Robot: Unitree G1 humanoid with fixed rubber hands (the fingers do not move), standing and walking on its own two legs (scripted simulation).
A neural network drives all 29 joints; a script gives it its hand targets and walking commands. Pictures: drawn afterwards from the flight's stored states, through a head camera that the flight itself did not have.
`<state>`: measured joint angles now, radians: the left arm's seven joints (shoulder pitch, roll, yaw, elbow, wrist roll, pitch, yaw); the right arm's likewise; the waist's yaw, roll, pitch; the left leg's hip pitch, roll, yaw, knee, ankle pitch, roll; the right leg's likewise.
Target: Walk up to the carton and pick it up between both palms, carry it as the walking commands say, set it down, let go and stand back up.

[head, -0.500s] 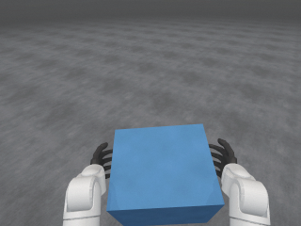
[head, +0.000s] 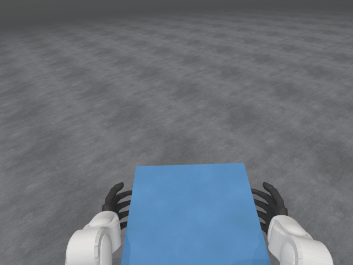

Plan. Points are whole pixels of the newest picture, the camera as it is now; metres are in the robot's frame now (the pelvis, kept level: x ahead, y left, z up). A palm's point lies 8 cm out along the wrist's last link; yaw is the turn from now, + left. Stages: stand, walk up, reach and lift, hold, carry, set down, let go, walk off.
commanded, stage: carry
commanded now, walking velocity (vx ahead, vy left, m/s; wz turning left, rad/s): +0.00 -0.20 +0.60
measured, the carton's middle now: (191, 228) +0.23 -0.01 +0.03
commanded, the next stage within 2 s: none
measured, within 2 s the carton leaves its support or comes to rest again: neither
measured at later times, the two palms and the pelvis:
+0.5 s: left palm out of the picture +0.12 +0.11 +0.08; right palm (281, 219) +0.22 -0.19 +0.07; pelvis -0.03 -0.10 -0.01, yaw +19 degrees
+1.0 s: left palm out of the picture +0.05 +0.04 +0.08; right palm (290, 213) +0.24 -0.22 +0.06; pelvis -0.04 -0.22 -0.01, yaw +37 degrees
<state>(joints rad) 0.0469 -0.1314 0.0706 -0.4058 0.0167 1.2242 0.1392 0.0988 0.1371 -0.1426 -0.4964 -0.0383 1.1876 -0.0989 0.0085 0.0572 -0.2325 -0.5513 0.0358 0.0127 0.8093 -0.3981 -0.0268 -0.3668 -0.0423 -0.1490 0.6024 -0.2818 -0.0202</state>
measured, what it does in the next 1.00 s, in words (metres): steps to the right, turning left: left foot, then left foot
